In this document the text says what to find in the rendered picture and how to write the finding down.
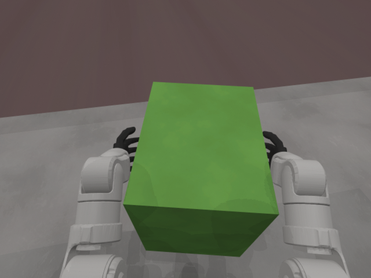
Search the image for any robot left upper arm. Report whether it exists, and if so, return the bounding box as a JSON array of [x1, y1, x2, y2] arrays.
[[61, 254, 126, 278]]

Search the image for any robot right hand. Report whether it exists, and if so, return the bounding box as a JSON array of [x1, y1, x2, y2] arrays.
[[263, 131, 287, 167]]

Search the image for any robot right upper arm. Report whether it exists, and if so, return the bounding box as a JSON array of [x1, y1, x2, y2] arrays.
[[279, 257, 348, 278]]

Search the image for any carton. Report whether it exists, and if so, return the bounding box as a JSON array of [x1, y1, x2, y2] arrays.
[[123, 82, 279, 257]]

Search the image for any robot left hand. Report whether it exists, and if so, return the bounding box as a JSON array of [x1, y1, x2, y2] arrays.
[[113, 127, 139, 171]]

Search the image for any left robot forearm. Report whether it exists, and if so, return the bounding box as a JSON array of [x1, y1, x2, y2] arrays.
[[59, 148, 130, 278]]

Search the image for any right robot forearm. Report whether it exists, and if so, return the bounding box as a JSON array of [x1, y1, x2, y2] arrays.
[[270, 152, 350, 278]]

